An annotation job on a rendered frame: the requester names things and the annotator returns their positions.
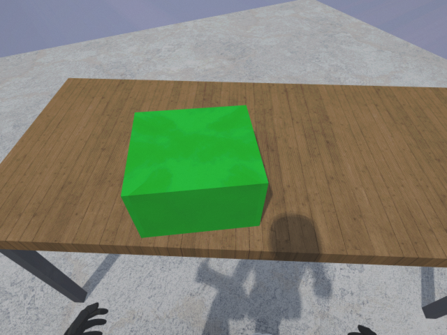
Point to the carton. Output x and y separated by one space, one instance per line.
193 170

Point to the robot left hand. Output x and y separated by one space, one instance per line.
81 323

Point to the table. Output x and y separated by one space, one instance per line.
357 175

